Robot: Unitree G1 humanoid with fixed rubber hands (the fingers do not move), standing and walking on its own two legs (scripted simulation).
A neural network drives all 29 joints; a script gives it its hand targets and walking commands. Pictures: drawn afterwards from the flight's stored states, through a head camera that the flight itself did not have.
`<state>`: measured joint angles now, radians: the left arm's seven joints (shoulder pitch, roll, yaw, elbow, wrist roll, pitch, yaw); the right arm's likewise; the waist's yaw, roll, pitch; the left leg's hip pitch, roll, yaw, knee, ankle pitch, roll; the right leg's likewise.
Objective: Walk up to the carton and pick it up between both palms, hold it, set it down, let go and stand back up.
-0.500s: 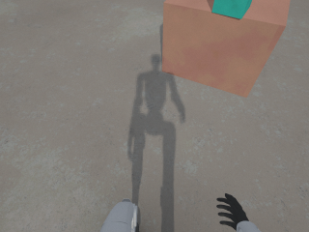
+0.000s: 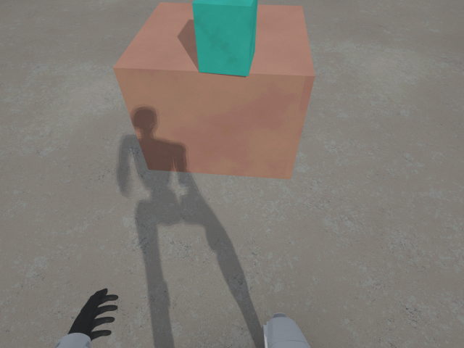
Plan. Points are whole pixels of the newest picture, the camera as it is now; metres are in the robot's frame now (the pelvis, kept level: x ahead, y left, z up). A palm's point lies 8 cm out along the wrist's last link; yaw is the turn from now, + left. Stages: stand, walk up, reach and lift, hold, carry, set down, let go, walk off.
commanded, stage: walk up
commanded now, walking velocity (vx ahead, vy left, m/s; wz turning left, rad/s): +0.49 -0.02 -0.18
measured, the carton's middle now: (227, 30) +1.20 -0.09 +0.00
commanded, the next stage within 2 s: none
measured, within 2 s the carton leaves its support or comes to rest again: neither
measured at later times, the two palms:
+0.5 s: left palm (112, 320) +0.22 +0.21 -0.12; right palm (320, 183) +0.49 -0.27 -0.09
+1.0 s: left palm (135, 159) +0.66 +0.23 -0.13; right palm (300, 202) +0.44 -0.20 -0.10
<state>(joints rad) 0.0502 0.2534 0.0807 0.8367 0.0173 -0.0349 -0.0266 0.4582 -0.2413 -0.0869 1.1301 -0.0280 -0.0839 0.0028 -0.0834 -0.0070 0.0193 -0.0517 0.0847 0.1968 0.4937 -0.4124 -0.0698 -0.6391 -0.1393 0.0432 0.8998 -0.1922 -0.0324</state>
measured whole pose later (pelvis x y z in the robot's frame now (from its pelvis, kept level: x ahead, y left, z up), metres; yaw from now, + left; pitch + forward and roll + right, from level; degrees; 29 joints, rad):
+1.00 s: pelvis +0.57 +0.00 +0.02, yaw -3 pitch -1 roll -2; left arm 0.18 0.23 0.08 1.01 0.02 0.03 -0.05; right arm 0.54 -0.12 -0.04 1.09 -0.02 -0.07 -0.01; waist -0.07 -0.06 0.01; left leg -0.01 0.04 0.15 0.39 -0.36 0.02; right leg -0.62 -0.08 -0.04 1.01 -0.07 0.04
